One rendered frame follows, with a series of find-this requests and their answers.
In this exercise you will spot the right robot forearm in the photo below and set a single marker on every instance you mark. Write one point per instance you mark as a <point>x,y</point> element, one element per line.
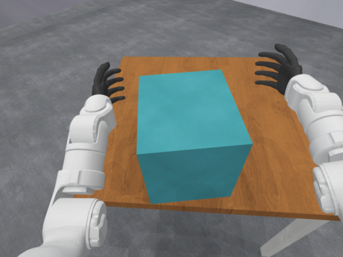
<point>321,115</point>

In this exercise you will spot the table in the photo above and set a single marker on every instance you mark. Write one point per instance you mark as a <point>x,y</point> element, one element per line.
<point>276,179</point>

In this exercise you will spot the robot right hand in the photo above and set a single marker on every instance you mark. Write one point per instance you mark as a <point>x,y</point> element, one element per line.
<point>289,68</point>

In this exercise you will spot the left robot upper arm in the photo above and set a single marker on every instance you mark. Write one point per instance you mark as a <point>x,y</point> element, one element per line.
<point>74,226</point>

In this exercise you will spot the right robot upper arm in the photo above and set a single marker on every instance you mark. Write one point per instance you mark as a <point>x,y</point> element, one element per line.
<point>328,186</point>

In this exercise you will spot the left robot forearm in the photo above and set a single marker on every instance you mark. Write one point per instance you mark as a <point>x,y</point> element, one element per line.
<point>86,148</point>

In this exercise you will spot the carton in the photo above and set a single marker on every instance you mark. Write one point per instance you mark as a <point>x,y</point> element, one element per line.
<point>192,142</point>

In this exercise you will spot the robot left hand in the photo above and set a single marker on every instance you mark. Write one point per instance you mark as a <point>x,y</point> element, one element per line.
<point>101,83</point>

